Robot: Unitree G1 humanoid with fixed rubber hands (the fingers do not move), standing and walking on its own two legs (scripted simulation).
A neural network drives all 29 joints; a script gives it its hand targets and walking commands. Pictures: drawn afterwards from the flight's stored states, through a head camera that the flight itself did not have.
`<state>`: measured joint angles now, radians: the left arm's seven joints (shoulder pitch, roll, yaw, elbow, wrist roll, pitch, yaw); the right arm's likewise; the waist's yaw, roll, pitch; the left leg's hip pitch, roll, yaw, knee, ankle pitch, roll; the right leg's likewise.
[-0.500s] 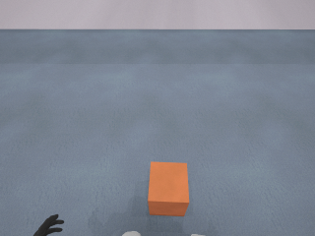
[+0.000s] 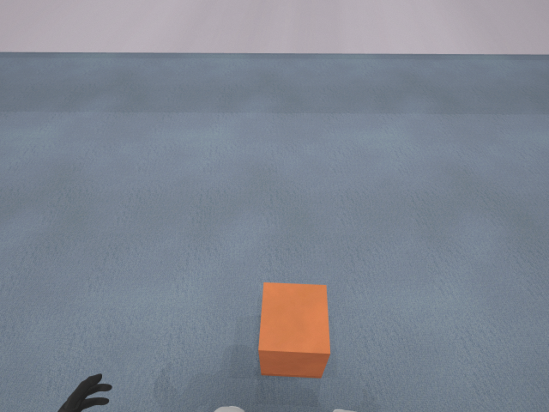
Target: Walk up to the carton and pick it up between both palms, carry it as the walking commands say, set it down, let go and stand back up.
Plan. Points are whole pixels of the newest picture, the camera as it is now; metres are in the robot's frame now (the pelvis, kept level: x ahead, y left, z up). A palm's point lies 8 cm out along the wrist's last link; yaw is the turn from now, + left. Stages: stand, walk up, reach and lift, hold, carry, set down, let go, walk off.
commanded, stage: walk up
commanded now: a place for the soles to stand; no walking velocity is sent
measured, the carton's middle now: (292, 331) +0.47 -0.01 -0.61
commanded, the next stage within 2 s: none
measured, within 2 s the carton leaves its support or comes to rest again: neither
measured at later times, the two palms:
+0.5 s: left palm out of the picture +0.12 +0.33 -0.09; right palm out of the picture +0.07 -0.34 -0.08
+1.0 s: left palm out of the picture +0.11 +0.33 -0.09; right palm out of the picture +0.06 -0.34 -0.08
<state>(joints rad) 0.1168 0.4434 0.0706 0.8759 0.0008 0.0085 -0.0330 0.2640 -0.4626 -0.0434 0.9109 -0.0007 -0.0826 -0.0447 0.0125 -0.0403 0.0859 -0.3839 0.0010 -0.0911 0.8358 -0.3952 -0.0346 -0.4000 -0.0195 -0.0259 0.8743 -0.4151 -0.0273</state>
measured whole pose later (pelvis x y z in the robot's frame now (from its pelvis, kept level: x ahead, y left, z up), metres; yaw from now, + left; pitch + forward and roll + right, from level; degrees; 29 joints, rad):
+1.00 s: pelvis +0.00 +0.00 +0.00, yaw +0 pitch -4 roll +1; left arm 0.12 0.44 0.07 0.88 0.00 0.01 -0.03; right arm 0.26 -0.46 -0.04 0.91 0.00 -0.08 -0.04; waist 0.01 -0.04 0.09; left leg -0.38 0.00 -0.10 0.83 -0.39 -0.04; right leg -0.40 -0.02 -0.03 0.87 -0.41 -0.03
